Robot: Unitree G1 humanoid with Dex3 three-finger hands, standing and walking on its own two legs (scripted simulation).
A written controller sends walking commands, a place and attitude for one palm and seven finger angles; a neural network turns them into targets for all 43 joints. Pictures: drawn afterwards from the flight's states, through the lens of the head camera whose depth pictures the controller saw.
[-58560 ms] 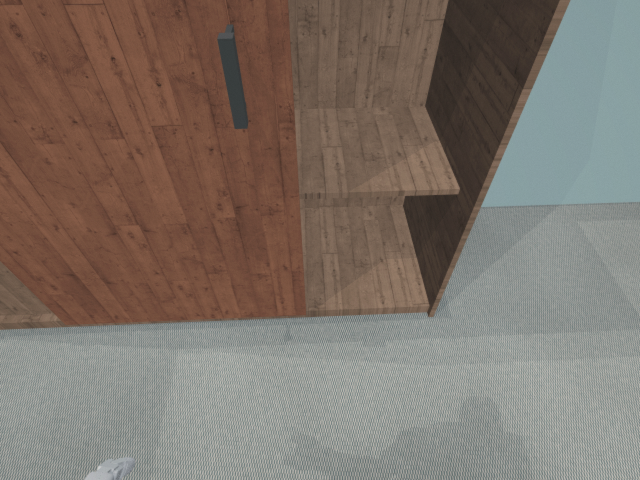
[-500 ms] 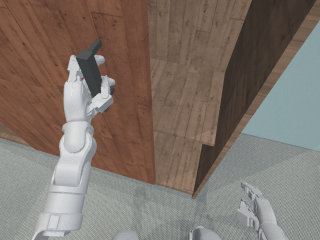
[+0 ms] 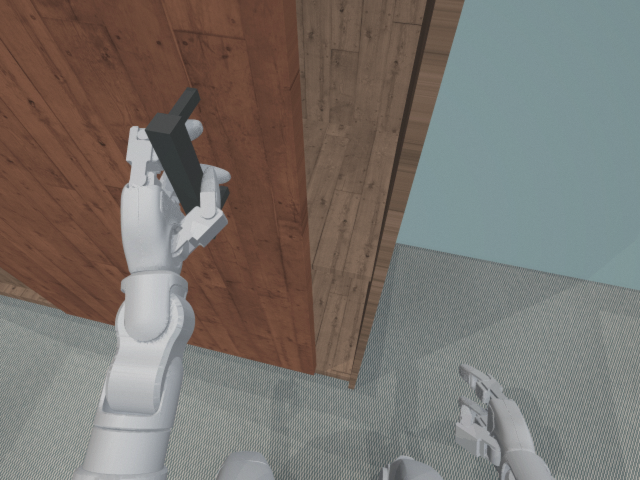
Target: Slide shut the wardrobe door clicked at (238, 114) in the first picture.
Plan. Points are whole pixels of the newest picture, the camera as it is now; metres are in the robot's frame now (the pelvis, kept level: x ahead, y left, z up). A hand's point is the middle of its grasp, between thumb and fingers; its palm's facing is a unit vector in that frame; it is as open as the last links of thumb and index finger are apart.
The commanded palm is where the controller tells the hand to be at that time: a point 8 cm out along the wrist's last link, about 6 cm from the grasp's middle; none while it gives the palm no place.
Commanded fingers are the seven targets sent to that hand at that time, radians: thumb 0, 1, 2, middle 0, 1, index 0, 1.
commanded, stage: step sideways, sliding the door along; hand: left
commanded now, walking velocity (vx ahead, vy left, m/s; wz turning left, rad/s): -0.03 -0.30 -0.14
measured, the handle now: (199, 169) +0.37 +0.20 +0.17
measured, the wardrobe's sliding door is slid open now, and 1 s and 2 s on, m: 0.10 0.00 0.00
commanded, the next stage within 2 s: stop walking and hold the door there in 1.32 s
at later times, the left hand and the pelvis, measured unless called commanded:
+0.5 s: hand (318, 227) +0.32 +0.06 +0.17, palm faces +0.32 -0.95 -0.05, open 6.8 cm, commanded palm +0.28 +0.03 +0.17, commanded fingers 0.00 0.90 0.90 -0.45 -1.40 -0.45 -1.40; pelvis -0.02 -0.12 +0.00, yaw -3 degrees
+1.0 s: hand (324, 219) +0.33 +0.06 +0.17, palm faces +0.60 -0.80 -0.04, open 7.0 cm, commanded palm +0.28 +0.00 +0.17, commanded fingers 0.00 0.90 0.90 -0.45 -1.40 -0.45 -1.40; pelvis +0.02 -0.22 +0.00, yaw -2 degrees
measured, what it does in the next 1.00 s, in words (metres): steps to the right: right foot, then left foot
